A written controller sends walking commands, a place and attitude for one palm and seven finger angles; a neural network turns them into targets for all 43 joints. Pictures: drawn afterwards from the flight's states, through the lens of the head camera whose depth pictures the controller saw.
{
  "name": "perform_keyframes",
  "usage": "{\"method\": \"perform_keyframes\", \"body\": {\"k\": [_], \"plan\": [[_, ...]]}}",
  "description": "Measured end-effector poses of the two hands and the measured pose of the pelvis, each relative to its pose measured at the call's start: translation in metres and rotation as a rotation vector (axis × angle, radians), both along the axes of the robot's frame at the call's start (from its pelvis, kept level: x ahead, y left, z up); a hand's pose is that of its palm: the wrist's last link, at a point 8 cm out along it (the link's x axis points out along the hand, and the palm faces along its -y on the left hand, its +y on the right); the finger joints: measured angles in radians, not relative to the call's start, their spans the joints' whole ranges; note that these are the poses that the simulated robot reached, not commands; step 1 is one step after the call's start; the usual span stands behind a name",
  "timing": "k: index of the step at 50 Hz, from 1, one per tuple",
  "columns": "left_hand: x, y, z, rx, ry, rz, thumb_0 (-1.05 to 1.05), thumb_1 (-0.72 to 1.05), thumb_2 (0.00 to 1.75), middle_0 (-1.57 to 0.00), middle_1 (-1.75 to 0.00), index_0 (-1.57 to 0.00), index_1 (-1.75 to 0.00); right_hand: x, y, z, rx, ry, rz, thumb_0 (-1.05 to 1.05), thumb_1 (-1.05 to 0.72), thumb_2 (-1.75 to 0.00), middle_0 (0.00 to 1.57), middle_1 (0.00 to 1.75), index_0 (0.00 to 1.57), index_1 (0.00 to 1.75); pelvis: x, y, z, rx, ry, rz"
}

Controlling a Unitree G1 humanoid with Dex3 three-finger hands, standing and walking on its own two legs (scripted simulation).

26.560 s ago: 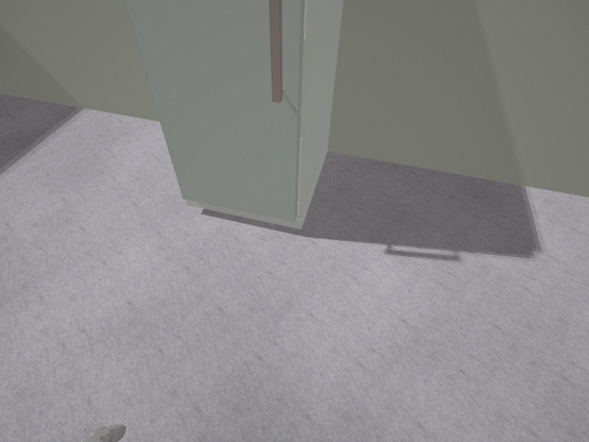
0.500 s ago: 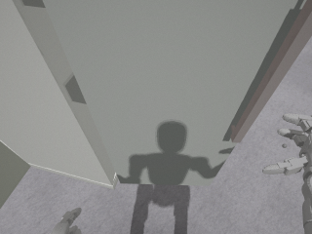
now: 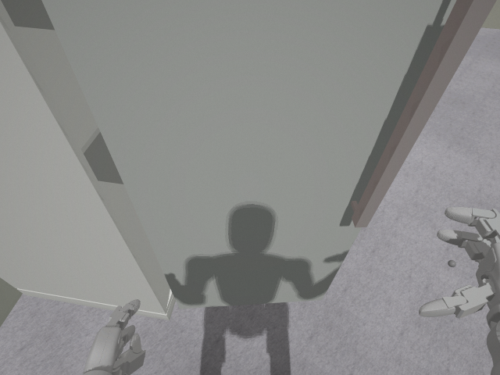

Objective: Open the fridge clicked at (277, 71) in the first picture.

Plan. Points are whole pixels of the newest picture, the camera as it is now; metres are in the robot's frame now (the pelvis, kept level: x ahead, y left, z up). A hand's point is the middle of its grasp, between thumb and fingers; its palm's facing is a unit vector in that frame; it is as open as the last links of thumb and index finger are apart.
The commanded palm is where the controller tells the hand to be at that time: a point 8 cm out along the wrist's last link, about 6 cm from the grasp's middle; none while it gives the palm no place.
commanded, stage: draw the hand back to the body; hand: right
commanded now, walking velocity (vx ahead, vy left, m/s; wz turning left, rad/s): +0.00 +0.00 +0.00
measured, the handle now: (394, 137) +0.45 -0.22 +0.16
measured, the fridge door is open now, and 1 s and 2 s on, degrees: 77 77 77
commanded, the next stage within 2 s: step back with the hand held close in 1.56 s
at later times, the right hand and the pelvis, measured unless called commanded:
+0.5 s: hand (480, 284) +0.22 -0.27 +0.13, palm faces +0.06 +1.00 -0.04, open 14.6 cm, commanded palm +0.19 -0.32 +0.14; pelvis -0.01 +0.00 +0.01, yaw +0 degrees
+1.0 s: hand out of the picture +0.23 -0.28 +0.17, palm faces +0.45 +0.82 -0.36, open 10.6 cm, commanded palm +0.18 -0.32 +0.19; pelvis +0.02 -0.01 +0.03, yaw +1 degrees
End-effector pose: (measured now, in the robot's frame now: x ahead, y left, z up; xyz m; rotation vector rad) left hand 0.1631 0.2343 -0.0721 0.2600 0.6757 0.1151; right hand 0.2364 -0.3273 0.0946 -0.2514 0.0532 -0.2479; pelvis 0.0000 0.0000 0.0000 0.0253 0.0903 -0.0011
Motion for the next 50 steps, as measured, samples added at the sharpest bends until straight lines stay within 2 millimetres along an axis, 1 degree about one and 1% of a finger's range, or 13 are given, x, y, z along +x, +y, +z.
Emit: {"method": "perform_keyframes", "body": {"k": [5,8,11,14,17,22,26,30,33,37,41,46,50], "plan": [[-0.003,0.007,0.001,0.012,-0.011,0.024,0.02,0.9,0.9,-0.2,-0.3,-0.21,-0.3,0.005,0.007,0.008,0.196,-0.073,0.141,-0.01,0.54,-0.2,0.26,1.15,0.25,1.15,0.001,0.005,0.002,0.004,-0.023,-0.007],[-0.005,0.013,0.006,0.013,-0.043,0.045,0.02,0.9,0.9,-0.21,-0.3,-0.21,-0.3,0.011,0.01,0.022,0.201,-0.096,0.245,-0.01,0.54,-0.2,0.26,1.15,0.25,1.15,0.002,0.008,0.004,0.001,-0.03,0.001],[-0.007,0.018,0.013,0.0,-0.083,0.063,0.02,0.9,0.9,-0.2,-0.3,-0.21,-0.3,0.012,0.005,0.032,0.195,-0.087,0.269,-0.01,0.55,-0.2,0.26,1.15,0.25,1.15,0.003,0.009,0.005,-0.004,-0.034,0.014],[-0.01,0.023,0.018,-0.013,-0.116,0.074,0.02,0.9,0.9,-0.2,-0.3,-0.21,-0.3,0.004,-0.003,0.034,0.212,-0.056,0.242,-0.01,0.54,-0.2,0.26,1.15,0.25,1.15,0.004,0.009,0.006,-0.008,-0.034,0.026],[-0.012,0.025,0.021,-0.015,-0.133,0.073,0.02,0.9,0.9,-0.2,-0.3,-0.21,-0.3,-0.012,-0.007,0.031,0.221,-0.033,0.208,-0.01,0.54,-0.2,0.26,1.15,0.25,1.15,0.003,0.007,0.007,-0.009,-0.036,0.03],[-0.012,0.021,0.023,0.003,-0.141,0.046,0.02,0.9,0.9,-0.2,-0.3,-0.21,-0.3,-0.035,0.001,0.03,0.219,-0.064,0.192,-0.01,0.54,-0.2,0.25,1.14,0.25,1.15,-0.001,0.002,0.007,-0.002,-0.056,0.016],[-0.008,0.009,0.026,0.012,-0.148,0.015,0.02,0.9,0.9,-0.2,-0.3,-0.21,-0.3,-0.042,0.004,0.036,0.162,-0.089,0.163,-0.01,0.5,-0.22,0.25,1.12,0.25,1.13,-0.006,0.0,0.008,0.001,-0.079,0.003],[-0.002,-0.006,0.028,0.012,-0.131,-0.017,0.02,0.9,0.9,-0.2,-0.3,-0.21,-0.3,-0.042,-0.003,0.047,0.021,-0.096,-0.031,-0.01,0.41,-0.27,0.25,1.07,0.25,1.07,-0.01,-0.002,0.013,-0.001,-0.096,-0.002],[0.002,-0.016,0.028,-0.005,-0.121,-0.028,0.02,0.9,0.9,-0.2,-0.3,-0.21,-0.3,-0.046,-0.001,0.053,-0.045,-0.102,-0.112,-0.01,0.32,-0.31,0.25,1.01,0.24,1.02,-0.008,-0.005,0.017,-0.005,-0.104,0.003],[0.007,-0.027,0.024,-0.03,-0.092,-0.04,0.02,0.9,0.9,-0.2,-0.3,-0.21,-0.3,-0.054,0.008,0.064,-0.104,-0.111,-0.143,-0.01,0.19,-0.37,0.24,0.94,0.24,0.95,-0.001,-0.01,0.021,-0.011,-0.116,0.01],[0.012,-0.034,0.02,-0.042,-0.048,-0.041,0.02,0.9,0.9,-0.21,-0.3,-0.21,-0.3,-0.056,0.006,0.073,-0.145,-0.12,-0.17,-0.01,0.06,-0.44,0.24,0.86,0.24,0.87,0.007,-0.012,0.024,-0.016,-0.129,0.015],[0.019,-0.034,0.019,-0.044,-0.019,-0.041,0.02,0.9,0.9,-0.21,-0.3,-0.21,-0.3,-0.051,0.001,0.081,-0.165,-0.128,-0.209,0.0,-0.12,-0.52,0.24,0.75,0.23,0.76,0.015,-0.013,0.026,-0.02,-0.145,0.018],[0.027,-0.03,0.021,-0.04,-0.019,-0.04,0.02,0.9,0.9,-0.21,-0.3,-0.21,-0.3,-0.045,0.007,0.087,-0.172,-0.138,-0.197,0.0,-0.26,-0.59,0.23,0.67,0.22,0.68,0.022,-0.013,0.028,-0.022,-0.148,0.023]]}}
